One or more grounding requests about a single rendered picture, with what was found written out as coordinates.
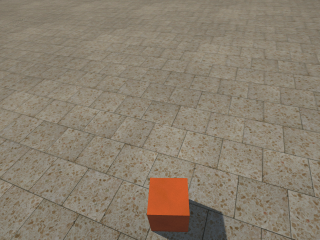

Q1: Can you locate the carton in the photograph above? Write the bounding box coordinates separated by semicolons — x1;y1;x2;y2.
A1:
147;178;190;232

